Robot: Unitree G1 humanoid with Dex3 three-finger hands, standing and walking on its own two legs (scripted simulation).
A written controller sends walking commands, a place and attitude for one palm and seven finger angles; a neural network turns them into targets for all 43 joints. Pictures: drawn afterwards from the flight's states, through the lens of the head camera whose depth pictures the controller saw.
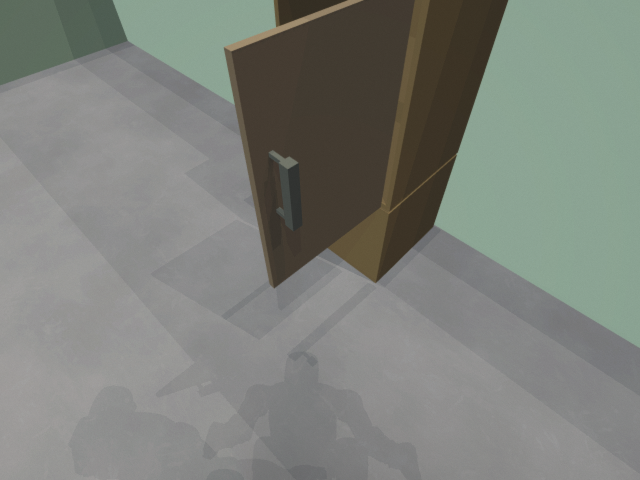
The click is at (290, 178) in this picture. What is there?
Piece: cupboard door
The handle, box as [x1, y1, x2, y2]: [268, 150, 301, 231]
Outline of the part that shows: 272,150 268,152 269,156 279,164 284,208 283,210 279,207 276,209 276,212 285,219 285,224 293,231 301,225 298,163 289,156 285,159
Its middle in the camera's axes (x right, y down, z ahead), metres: -0.07 -0.09 +0.73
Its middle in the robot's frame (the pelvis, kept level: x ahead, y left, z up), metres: +0.61 +0.10 -0.03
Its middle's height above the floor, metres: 0.75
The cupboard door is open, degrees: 87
